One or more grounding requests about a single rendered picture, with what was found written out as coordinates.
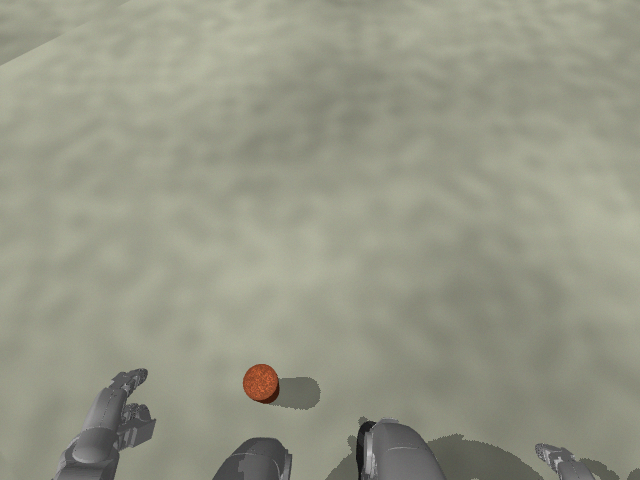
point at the right robot foot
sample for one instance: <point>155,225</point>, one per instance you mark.
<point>365,427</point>

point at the right robot hand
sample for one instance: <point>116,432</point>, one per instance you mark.
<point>563,463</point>

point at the cup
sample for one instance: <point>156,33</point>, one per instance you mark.
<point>261,383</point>

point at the left robot hand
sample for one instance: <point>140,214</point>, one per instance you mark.
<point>132,423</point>

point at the left robot arm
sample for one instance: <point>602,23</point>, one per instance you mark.
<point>91,455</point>

